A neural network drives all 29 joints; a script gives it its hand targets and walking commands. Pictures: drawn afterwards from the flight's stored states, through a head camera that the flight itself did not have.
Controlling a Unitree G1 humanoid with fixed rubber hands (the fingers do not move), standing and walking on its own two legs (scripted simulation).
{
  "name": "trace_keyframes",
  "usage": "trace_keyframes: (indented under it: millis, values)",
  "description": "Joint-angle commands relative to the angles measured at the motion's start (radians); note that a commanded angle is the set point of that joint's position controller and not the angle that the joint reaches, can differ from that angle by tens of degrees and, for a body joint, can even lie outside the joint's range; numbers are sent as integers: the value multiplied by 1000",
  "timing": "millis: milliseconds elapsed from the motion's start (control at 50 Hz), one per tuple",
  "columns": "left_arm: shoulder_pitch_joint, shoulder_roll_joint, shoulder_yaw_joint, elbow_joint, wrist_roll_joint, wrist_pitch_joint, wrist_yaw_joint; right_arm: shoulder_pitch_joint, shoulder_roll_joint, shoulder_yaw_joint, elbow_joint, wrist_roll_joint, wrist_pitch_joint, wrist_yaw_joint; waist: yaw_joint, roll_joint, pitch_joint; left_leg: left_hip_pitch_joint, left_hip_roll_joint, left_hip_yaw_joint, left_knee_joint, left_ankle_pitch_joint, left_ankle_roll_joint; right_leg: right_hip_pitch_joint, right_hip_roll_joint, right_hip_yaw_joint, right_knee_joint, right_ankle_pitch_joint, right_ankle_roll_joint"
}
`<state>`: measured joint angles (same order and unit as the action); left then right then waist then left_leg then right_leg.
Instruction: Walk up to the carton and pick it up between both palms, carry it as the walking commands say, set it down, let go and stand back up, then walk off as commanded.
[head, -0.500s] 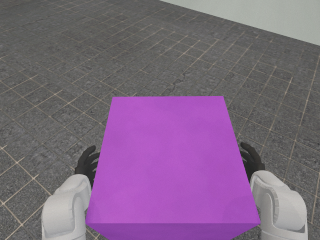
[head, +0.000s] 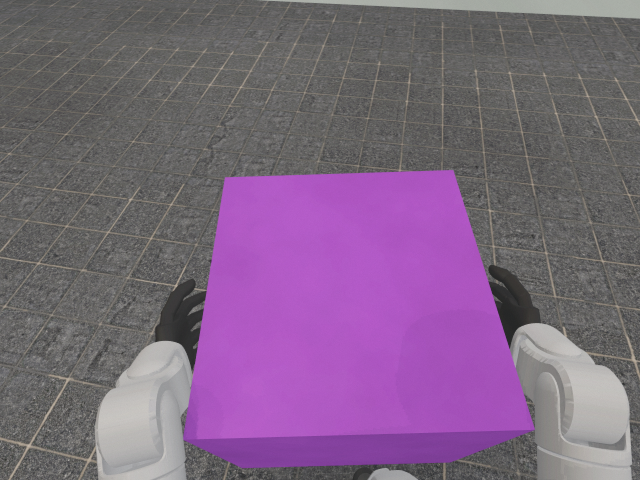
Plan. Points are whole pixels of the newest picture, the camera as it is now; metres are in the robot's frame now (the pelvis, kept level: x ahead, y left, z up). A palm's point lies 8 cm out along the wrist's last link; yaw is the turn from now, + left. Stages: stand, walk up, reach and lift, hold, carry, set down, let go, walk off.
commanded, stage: carry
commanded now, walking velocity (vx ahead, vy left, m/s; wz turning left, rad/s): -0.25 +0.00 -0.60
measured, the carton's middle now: (342, 326) +0.30 -0.02 +0.01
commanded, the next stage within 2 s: none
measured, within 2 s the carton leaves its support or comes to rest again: neither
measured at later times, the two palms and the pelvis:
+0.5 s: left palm (253, 466) +0.14 +0.08 +0.07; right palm out of the picture +0.01 -0.27 +0.06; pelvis -0.17 -0.01 -0.01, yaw -18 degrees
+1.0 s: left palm out of the picture -0.01 +0.09 +0.08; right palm out of the picture -0.22 -0.22 +0.09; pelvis -0.33 +0.06 +0.01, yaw -35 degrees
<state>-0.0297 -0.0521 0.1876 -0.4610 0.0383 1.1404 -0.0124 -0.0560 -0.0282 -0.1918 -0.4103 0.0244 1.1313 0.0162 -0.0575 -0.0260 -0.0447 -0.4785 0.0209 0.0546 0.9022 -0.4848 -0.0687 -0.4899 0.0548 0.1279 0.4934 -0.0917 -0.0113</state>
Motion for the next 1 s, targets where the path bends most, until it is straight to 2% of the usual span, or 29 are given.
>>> trace_keyframes:
  millis: [0, 40, 60, 80, 100, 120, 160, 220, 300, 340, 380, 400, 420, 440, 460, 500, 560, 600, 620, 700, 740, 760, 780, 800, 820, 840, 860, 920, 980]
  values:
    - [-425, -679, -749, -150, -297, -10, -181, -452, 817, 809, -199, 343, -10, 199, 72, -171, -356, 84, -38, 1, -191, -21, 13, 323, -259, 246, -129, 188, -120]
    - [-470, -687, -780, -167, -319, -8, -188, -429, 820, 790, -181, 316, -10, 197, 60, -183, -381, 265, -76, 56, -407, 62, 37, 235, -204, 210, -161, 150, -34]
    - [-471, -681, -782, -145, -318, -7, -189, -426, 823, 786, -160, 315, -9, 201, 57, -175, -362, 389, -37, 48, -531, 119, 47, 151, -165, 166, -164, 85, 24]
    - [-473, -684, -791, -135, -321, -3, -189, -390, 816, 771, -134, 296, -3, 202, 59, -19, -341, 461, 115, -98, -614, 117, 84, 22, -110, 121, -57, -75, 36]
    - [-567, -693, -811, -181, -347, 3, -199, -402, 814, 749, -98, 277, -12, 201, 31, 354, -293, 343, 470, -433, -671, 252, 258, -148, 58, -91, 336, -415, 73]
    - [-569, -732, -815, -175, -353, -2, -199, -394, 822, 758, -160, 288, -18, 207, 44, 315, -266, 276, 529, -299, -650, 483, 282, -177, -34, -107, 625, -470, 56]
    - [-589, -757, -806, -140, -388, -12, -212, -456, 829, 767, -212, 286, -23, 204, 56, 130, -221, 196, 364, -66, -546, 626, 200, -119, -42, -89, 810, -356, 38]
    - [-611, -736, -824, -149, -417, -16, -207, -446, 770, 720, -236, 263, -19, 193, 56, 196, -229, 310, 268, 71, -448, 781, 149, -100, -24, -156, 670, -332, 89]
    - [-586, -724, -832, -140, -422, 5, -194, -340, 741, 675, -178, 228, 3, 190, 29, 304, -278, 429, 304, 33, -380, 991, 173, -32, -14, -209, 377, -421, 101]
    - [-532, -735, -808, -83, -398, 12, -207, -367, 737, 698, -195, 223, 4, 193, 24, 258, -304, 485, 316, -9, -345, 1004, 173, 4, -8, -234, 216, -423, 86]
    - [-495, -767, -799, -23, -387, 19, -215, -368, 740, 700, -160, 215, 9, 198, 48, 252, -328, 449, 329, 10, -277, 958, 128, 120, -19, -242, -23, -236, 66]
    - [-462, -767, -789, 7, -372, 23, -216, -355, 737, 702, -135, 213, 15, 204, 51, 196, -283, 318, 312, 32, -241, 810, 88, 208, -44, -216, -97, -150, 52]
    - [-513, -770, -778, 14, -364, 22, -218, -406, 750, 709, -119, 223, 14, 209, 49, 87, -269, 156, 281, 46, -167, 509, 33, 313, -144, -96, -117, 78, 28]
    - [-477, -758, -756, 31, -335, 18, -214, -409, 746, 734, -130, 236, 15, 214, 60, -211, -266, -124, 134, 99, -32, -49, -25, 449, -356, 144, -68, 548, -78]
    - [-488, -773, -760, 1, -337, 2, -218, -488, 787, 791, -207, 280, 1, 221, 57, -312, -268, -171, 95, 16, 146, -255, -30, 415, -432, 232, -18, 841, -177]
    - [-562, -771, -768, -83, -352, -16, -218, -548, 859, 816, -206, 322, -18, 225, 57, -178, -295, -134, 119, -40, 246, -83, -9, 397, -335, 58, -18, 587, -133]
    - [-524, -773, -747, -124, -317, -28, -196, -587, 875, 832, -240, 378, -24, 230, 63, -78, -308, -95, 81, -17, 225, 56, -5, 306, -276, 63, -42, 228, -119]
    - [-507, -742, -753, -163, -310, -26, -191, -552, 858, 835, -236, 373, -20, 226, 65, -87, -303, -75, 59, -11, 169, 28, -1, 290, -285, 121, -67, 210, -129]
    - [-502, -718, -739, -166, -305, -24, -189, -548, 853, 839, -225, 370, -14, 221, 69, -149, -307, -77, 48, -8, 119, 19, -2, 309, -278, 139, -79, 158, -126]
    - [-459, -689, -740, -131, -292, -9, -185, -511, 835, 823, -188, 354, -4, 216, 76, -148, -303, 25, -3, -5, -75, -24, 15, 276, -276, 238, -162, 18, -127]
    - [-475, -693, -753, -109, -303, -2, -192, -512, 835, 811, -178, 338, -4, 215, 76, -215, -314, 174, -49, 34, -252, -15, 31, 215, -230, 220, -238, -65, -57]
    - [-513, -699, -775, -136, -320, -9, -190, -478, 849, 791, -156, 332, -7, 217, 68, -181, -350, 277, -58, 55, -424, 38, 43, 218, -191, 176, -205, 9, -14]
    - [-532, -702, -771, -117, -325, -5, -191, -504, 863, 784, -140, 330, -2, 218, 66, -151, -336, 379, -29, 54, -554, 106, 61, 153, -145, 136, -171, -2, 32]
    - [-520, -703, -788, -124, -331, -5, -192, -415, 853, 765, -107, 298, -4, 216, 56, -5, -326, 488, 125, -90, -638, 63, 121, -15, -57, 55, -81, -155, 93]
    - [-590, -718, -809, -168, -352, 2, -203, -435, 839, 752, -121, 289, -25, 211, 27, 394, -291, 323, 494, -427, -666, 258, 294, -128, 57, -119, 398, -479, 92]
    - [-592, -761, -812, -167, -363, 0, -209, -463, 845, 761, -204, 304, -25, 214, 44, 243, -224, 267, 523, -272, -641, 485, 284, -161, -50, -103, 623, -451, 64]
    - [-621, -758, -812, -160, -389, -2, -217, -456, 835, 752, -194, 291, -18, 210, 41, 162, -202, 188, 427, -174, -584, 585, 249, -105, -32, -87, 725, -415, 46]
    - [-595, -759, -816, -105, -396, -5, -212, -504, 783, 729, -244, 282, -12, 206, 61, 187, -240, 307, 272, 41, -462, 778, 152, -95, -24, -143, 712, -335, 76]
    - [-624, -725, -833, -149, -416, -3, -202, -426, 761, 695, -207, 255, -4, 200, 40, 233, -272, 431, 283, 37, -434, 911, 156, -54, 5, -220, 461, -443, 104]
